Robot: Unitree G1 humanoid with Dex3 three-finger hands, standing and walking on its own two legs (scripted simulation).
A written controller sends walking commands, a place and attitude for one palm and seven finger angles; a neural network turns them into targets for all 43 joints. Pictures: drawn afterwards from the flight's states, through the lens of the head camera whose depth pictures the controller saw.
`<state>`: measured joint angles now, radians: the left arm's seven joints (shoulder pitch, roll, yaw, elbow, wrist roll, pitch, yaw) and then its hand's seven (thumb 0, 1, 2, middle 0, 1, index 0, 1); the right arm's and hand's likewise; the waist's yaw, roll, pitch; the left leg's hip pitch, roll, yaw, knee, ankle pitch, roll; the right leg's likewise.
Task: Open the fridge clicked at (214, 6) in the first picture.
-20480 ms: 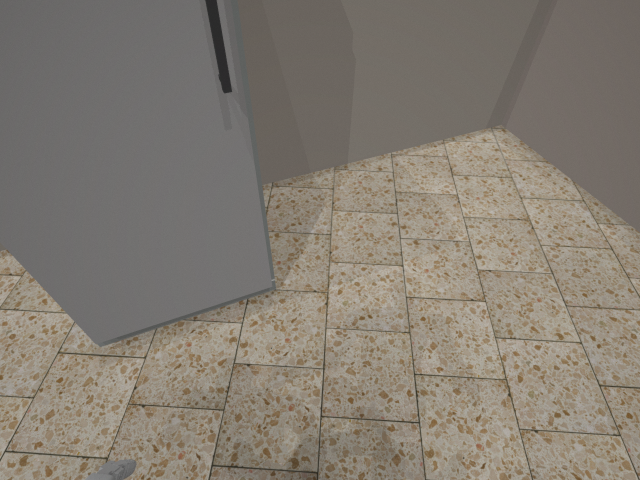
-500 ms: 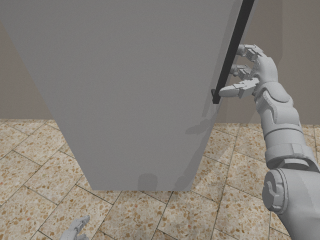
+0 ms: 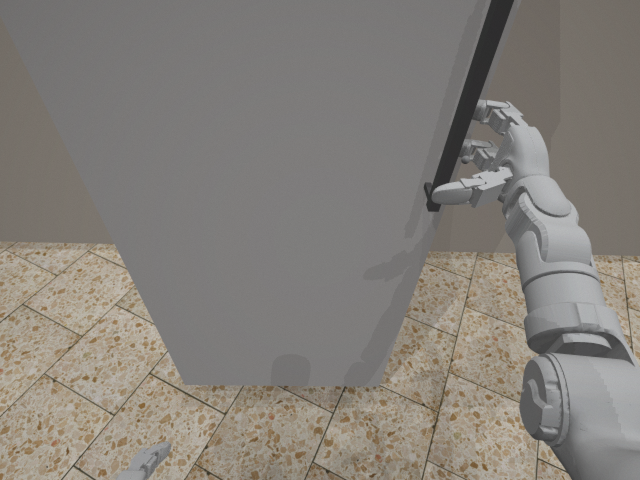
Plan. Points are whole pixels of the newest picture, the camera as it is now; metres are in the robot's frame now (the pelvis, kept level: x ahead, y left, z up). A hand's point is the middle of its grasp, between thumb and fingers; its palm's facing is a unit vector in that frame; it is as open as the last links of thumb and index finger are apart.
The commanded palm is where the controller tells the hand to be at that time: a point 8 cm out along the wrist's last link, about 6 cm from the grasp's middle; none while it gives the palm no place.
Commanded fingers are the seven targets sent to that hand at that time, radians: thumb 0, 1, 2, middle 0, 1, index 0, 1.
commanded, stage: slide the fingers in behind the handle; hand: right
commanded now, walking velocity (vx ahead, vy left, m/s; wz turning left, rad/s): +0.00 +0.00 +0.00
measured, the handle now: (463, 97) +0.52 -0.12 +0.26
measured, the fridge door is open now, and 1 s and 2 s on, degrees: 0 0 0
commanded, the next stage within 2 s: grip the handle and tug to test in 0.48 s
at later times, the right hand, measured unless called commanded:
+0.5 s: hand (458, 156) +0.45 -0.11 +0.22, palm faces -0.07 +1.00 -0.01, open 14.3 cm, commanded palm +0.43 -0.15 +0.22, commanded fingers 0.00 0.50 -0.30 0.30 1.20 0.30 1.20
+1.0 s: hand (448, 152) +0.45 -0.10 +0.22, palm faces -0.09 +1.00 +0.01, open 9.9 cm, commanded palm +0.43 -0.16 +0.22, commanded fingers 0.00 -0.53 -0.74 0.41 1.35 0.41 1.35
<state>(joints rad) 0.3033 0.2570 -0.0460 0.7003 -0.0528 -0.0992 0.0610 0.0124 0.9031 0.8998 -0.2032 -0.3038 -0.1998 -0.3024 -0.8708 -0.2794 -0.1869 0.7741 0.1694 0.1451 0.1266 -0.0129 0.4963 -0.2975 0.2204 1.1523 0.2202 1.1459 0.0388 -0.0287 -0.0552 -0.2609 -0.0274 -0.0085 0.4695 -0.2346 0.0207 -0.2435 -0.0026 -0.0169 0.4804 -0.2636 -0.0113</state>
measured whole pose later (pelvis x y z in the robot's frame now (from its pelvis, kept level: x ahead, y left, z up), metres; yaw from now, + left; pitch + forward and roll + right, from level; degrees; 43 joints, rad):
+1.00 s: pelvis +0.00 +0.00 +0.00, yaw +0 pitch +2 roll +0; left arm 0.32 0.25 -0.05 0.71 -0.05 -0.08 0.06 0.01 0.90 0.90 -0.20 -0.30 -0.20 -0.30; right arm -0.92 -0.25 -0.18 0.83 0.14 0.12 0.10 -0.01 -0.09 -0.55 0.36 1.28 0.36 1.27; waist 0.05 -0.02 -0.06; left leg -0.27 -0.03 -0.02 0.47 -0.23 0.02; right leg -0.25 0.00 -0.02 0.48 -0.26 -0.01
